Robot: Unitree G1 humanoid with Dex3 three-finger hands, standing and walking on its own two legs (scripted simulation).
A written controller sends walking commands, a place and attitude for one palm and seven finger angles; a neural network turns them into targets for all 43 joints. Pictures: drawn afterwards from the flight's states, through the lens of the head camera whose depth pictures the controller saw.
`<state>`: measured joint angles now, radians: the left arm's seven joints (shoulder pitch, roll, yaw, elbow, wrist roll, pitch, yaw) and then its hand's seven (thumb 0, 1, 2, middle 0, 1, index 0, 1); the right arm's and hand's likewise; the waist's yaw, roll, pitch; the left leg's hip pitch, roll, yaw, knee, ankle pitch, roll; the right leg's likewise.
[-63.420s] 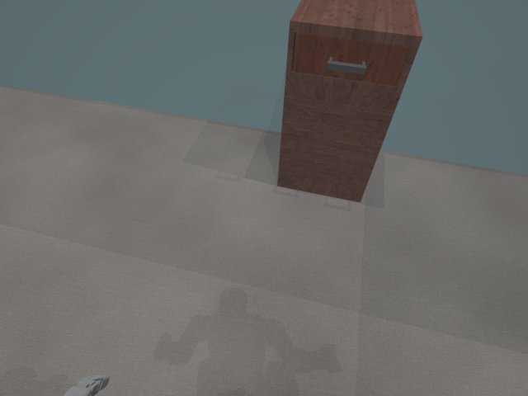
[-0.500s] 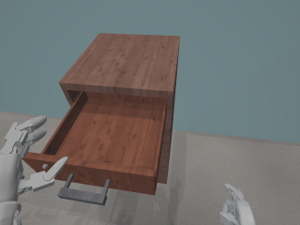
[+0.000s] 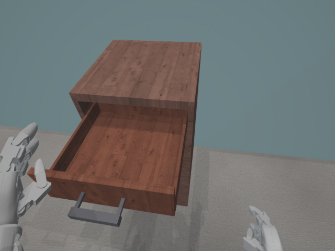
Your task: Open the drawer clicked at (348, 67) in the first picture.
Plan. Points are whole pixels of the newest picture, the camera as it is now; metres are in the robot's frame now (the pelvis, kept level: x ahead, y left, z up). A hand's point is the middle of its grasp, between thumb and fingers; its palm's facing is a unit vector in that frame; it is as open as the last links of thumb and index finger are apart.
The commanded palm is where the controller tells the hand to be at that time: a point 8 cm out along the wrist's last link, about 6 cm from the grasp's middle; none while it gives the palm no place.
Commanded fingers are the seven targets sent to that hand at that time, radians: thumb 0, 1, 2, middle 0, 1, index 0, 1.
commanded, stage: step back with the hand held close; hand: left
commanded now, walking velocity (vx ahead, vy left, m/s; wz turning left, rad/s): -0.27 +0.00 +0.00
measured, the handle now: (98, 207) +0.23 +0.22 -0.05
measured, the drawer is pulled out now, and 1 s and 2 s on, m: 0.30 0.30 0.30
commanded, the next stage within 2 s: stop stepping back and stand still in 1.16 s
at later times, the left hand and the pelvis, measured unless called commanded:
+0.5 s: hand (28, 200) +0.15 +0.25 +0.16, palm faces +0.33 -0.81 -0.49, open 7.4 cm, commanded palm +0.09 +0.30 +0.17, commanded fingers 0.00 0.90 0.90 -0.20 -0.30 -0.20 -0.30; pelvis -0.04 +0.02 -0.01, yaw +0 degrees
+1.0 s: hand out of the picture +0.06 +0.23 +0.15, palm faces +0.35 -0.79 -0.50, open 7.4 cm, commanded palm -0.01 +0.27 +0.17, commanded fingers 0.00 0.90 0.90 -0.20 -0.30 -0.20 -0.30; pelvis -0.14 -0.01 -0.02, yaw +1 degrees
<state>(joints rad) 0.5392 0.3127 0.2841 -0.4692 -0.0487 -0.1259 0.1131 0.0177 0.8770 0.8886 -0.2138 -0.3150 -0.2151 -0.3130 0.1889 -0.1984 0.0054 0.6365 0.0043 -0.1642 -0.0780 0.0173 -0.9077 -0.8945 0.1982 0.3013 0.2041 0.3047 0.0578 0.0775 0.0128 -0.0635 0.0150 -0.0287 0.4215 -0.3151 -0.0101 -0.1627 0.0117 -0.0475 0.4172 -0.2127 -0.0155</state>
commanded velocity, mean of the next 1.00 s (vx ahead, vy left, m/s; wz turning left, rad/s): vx -0.30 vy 0.00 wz -0.02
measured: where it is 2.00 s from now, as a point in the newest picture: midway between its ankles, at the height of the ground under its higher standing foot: outside the picture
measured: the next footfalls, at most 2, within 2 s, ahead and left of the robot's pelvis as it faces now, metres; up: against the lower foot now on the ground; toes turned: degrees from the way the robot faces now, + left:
left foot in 1.26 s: -0.16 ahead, +0.13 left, +0.00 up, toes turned +3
right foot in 1.54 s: -0.26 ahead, -0.11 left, +0.00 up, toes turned -5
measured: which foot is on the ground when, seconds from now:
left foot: down 0.00-1.00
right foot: down 0.00-1.00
